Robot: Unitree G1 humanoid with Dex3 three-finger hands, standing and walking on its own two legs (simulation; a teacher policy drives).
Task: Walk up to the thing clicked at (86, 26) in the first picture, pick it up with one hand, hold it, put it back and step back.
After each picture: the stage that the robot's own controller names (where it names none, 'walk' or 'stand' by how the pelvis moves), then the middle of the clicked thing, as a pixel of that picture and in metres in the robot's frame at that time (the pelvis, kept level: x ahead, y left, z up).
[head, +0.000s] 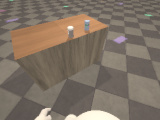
stand; (86, 25) +1.11 +0.10 +0.03
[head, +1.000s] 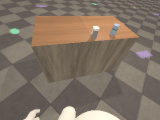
walk; (114, 29) +0.99 -0.20 +0.06
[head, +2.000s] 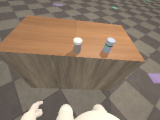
walk; (108, 45) +0.63 -0.12 +0.08
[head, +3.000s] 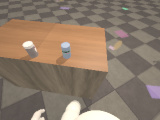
stand; (66, 50) +0.49 +0.24 +0.07
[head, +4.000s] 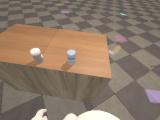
stand; (71, 57) +0.48 +0.18 +0.03
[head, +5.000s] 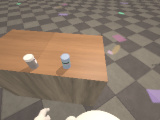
stand; (66, 61) +0.45 +0.21 +0.03
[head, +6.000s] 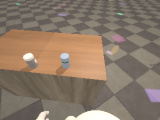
stand; (65, 60) +0.45 +0.22 +0.03
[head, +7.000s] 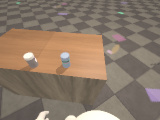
stand; (65, 60) +0.46 +0.22 +0.03
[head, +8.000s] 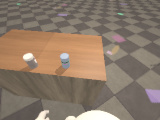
stand; (65, 61) +0.45 +0.22 +0.03
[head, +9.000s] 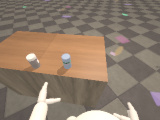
rise first; (66, 61) +0.45 +0.22 +0.03
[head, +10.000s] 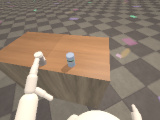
go down; (70, 60) +0.47 +0.22 +0.04
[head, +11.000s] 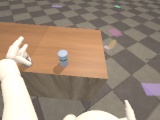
go down; (63, 58) +0.45 +0.20 +0.05
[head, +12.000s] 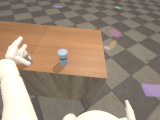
approach; (63, 57) +0.46 +0.20 +0.05
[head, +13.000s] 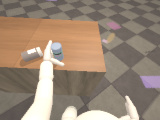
close; (57, 52) +0.46 +0.22 +0.09
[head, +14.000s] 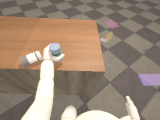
lift; (56, 52) +0.45 +0.22 +0.09
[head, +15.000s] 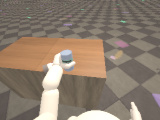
lift; (67, 60) +0.34 +0.16 +0.19
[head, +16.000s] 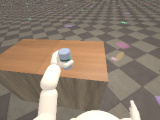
hold; (65, 59) +0.33 +0.17 +0.21
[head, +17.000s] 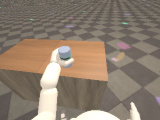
hold; (65, 57) +0.33 +0.17 +0.23
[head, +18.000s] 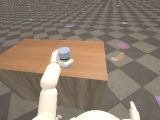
hold; (65, 58) +0.33 +0.17 +0.22
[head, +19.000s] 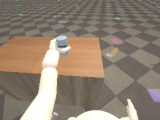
crouch; (63, 46) +0.43 +0.19 +0.23
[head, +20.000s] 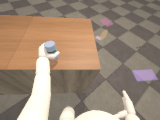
lower; (52, 50) +0.48 +0.23 +0.07
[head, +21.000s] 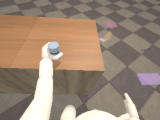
lower; (55, 51) +0.46 +0.22 +0.09
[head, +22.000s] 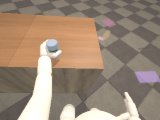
lower; (53, 49) +0.47 +0.23 +0.09
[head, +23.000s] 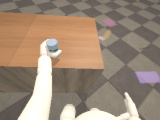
lower; (53, 48) +0.48 +0.23 +0.09
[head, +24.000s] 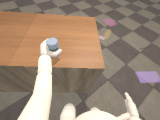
loosen; (53, 48) +0.48 +0.23 +0.09
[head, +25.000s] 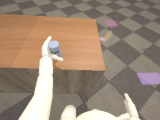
withdraw; (55, 50) +0.47 +0.22 +0.09
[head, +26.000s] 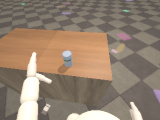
sink last; (67, 59) +0.45 +0.21 +0.06
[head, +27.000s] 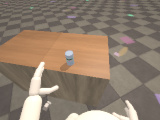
stand; (69, 58) +0.48 +0.22 +0.04
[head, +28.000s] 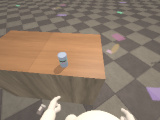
stand; (63, 59) +0.46 +0.23 +0.04
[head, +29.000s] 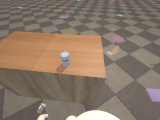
stand; (65, 59) +0.48 +0.23 +0.03
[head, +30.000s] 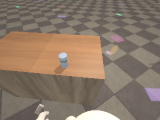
stand; (64, 60) +0.46 +0.23 +0.03
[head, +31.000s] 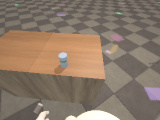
stand; (63, 60) +0.46 +0.23 +0.03
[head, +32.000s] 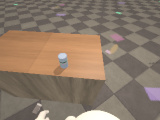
stand; (63, 60) +0.45 +0.23 +0.03
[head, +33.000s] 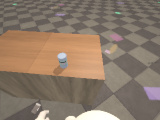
stand; (63, 60) +0.45 +0.24 +0.03
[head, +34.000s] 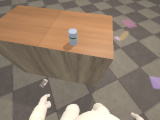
walk; (73, 37) +0.60 +0.18 +0.06
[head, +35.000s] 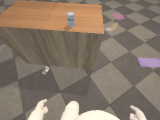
walk; (71, 19) +0.87 +0.26 +0.06
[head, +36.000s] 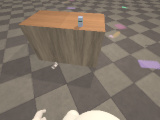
stand; (80, 21) +1.12 +0.23 +0.05
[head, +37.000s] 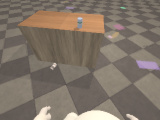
stand; (79, 23) +1.12 +0.21 +0.03
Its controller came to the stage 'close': yes
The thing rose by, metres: 0.23
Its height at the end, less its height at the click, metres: +0.00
